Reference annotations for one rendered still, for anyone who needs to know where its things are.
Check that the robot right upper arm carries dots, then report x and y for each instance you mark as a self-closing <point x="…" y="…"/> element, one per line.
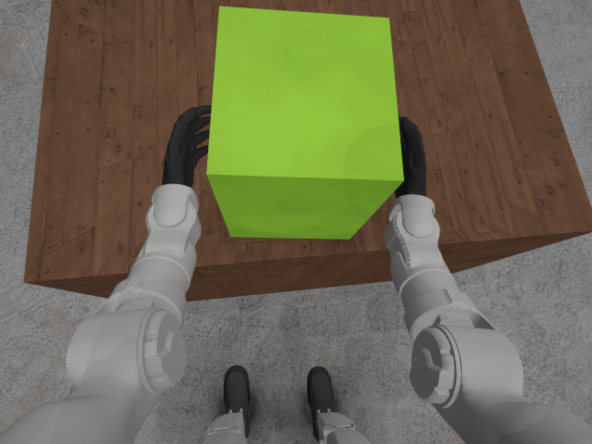
<point x="474" y="379"/>

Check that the left robot forearm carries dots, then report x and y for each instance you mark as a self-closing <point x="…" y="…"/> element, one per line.
<point x="162" y="272"/>

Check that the right robot forearm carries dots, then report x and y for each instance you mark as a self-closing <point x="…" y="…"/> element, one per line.
<point x="424" y="283"/>

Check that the robot left upper arm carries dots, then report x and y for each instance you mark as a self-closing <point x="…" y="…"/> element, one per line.
<point x="119" y="364"/>

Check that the carton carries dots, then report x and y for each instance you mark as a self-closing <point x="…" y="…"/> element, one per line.
<point x="304" y="136"/>

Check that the right robot foot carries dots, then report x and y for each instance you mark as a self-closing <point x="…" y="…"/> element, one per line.
<point x="320" y="394"/>

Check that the left robot hand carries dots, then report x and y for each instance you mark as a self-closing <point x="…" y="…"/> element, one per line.
<point x="182" y="155"/>

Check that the right robot hand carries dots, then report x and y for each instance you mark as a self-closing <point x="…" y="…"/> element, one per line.
<point x="413" y="159"/>

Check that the robot right shin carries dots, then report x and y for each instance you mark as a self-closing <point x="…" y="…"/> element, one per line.
<point x="328" y="422"/>

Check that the pedestal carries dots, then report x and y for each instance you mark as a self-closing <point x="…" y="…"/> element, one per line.
<point x="119" y="73"/>

